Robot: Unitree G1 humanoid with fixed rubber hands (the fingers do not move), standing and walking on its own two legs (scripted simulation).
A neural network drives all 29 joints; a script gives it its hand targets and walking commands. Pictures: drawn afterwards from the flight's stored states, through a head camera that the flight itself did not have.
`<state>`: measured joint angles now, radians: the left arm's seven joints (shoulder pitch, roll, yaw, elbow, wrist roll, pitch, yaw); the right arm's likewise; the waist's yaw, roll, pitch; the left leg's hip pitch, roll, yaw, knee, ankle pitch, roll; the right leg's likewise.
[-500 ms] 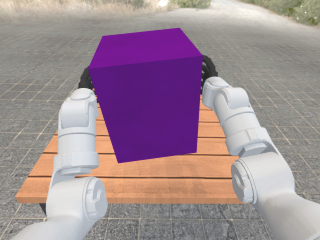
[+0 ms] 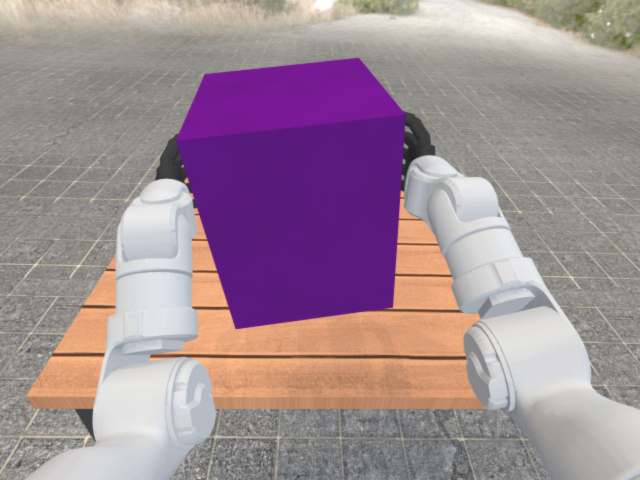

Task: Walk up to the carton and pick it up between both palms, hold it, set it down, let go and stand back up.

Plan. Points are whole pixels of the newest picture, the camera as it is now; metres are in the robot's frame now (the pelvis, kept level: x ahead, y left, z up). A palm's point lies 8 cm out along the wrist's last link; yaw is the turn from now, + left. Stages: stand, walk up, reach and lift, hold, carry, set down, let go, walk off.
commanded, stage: hold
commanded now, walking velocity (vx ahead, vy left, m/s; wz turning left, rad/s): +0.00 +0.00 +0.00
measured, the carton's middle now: (298, 190) +0.39 +0.01 +0.23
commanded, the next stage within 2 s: set down in 0.82 s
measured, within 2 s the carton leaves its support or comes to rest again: neither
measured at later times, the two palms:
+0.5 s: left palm (174, 191) +0.37 +0.15 +0.24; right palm (420, 169) +0.37 -0.14 +0.27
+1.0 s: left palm (172, 191) +0.37 +0.16 +0.24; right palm (416, 169) +0.37 -0.13 +0.27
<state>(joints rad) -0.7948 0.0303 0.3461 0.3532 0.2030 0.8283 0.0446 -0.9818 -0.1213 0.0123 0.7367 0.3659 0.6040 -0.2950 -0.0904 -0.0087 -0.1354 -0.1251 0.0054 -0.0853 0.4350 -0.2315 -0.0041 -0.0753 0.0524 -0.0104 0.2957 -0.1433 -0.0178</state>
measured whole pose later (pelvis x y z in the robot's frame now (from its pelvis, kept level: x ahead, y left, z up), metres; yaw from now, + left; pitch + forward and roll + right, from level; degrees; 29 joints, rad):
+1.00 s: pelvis +0.00 +0.00 +0.00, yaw +0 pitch -5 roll -2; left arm -0.80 0.02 0.38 0.36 0.22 0.77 0.04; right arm -0.98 -0.10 -0.02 0.74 0.32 0.55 -0.28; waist -0.10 -0.02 -0.12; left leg -0.11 0.00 -0.09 0.42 -0.22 -0.01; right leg -0.06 0.05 -0.01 0.29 -0.14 -0.02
